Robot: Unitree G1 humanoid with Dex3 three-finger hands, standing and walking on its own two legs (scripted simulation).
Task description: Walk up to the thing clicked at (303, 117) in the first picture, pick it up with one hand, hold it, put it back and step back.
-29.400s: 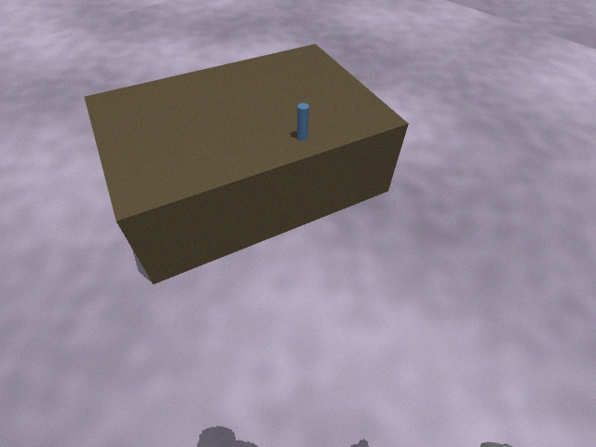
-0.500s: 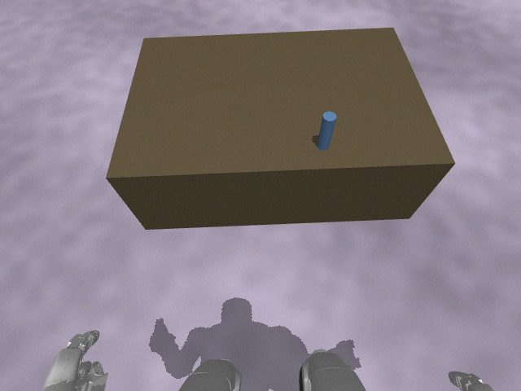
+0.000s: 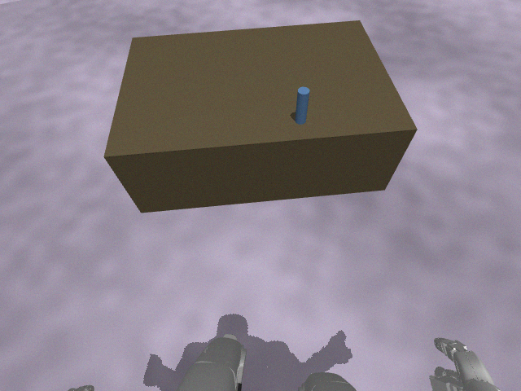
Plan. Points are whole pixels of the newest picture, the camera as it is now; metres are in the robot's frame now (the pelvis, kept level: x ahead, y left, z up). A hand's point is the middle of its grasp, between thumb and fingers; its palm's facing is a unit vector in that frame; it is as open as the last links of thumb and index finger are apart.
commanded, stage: step back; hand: right
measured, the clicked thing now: (302, 106) +0.99 -0.10 -0.30
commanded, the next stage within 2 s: stand in 1.32 s
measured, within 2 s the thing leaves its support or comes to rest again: neither
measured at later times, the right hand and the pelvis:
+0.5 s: hand out of the picture +0.00 -0.25 -0.14, palm faces -0.08 +0.92 -0.38, open 7.4 cm; pelvis -0.11 +0.01 +0.00, yaw +3 degrees
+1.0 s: hand out of the picture +0.01 -0.23 -0.14, palm faces -0.08 +0.94 -0.34, open 7.4 cm; pelvis -0.09 +0.01 +0.02, yaw +4 degrees
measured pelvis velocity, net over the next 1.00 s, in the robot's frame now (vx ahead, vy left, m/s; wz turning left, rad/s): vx -0.09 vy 0.01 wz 0.07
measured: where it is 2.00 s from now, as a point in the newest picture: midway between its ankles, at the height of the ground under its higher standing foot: outside the picture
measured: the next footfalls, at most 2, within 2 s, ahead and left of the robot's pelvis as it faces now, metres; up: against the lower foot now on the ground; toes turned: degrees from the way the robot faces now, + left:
left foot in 0.22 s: -0.06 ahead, +0.12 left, +0.00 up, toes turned +2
right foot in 0.46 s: -0.07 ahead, -0.12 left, +0.00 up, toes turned +5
